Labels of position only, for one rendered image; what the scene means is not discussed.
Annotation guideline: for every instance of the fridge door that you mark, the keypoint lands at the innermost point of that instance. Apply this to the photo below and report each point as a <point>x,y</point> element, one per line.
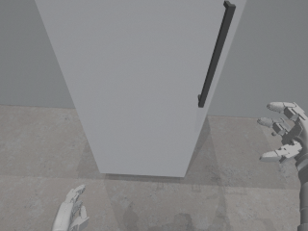
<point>134,70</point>

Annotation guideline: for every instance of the robot left hand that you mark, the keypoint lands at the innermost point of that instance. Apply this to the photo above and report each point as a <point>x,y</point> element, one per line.
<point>63,220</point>

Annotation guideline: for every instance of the robot right hand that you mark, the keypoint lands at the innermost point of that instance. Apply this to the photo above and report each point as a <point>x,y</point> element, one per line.
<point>299,132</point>

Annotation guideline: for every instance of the right robot forearm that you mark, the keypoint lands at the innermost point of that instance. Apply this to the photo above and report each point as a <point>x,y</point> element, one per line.
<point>302,167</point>

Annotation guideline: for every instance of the handle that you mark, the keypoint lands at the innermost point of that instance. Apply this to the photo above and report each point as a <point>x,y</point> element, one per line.
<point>222,34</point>

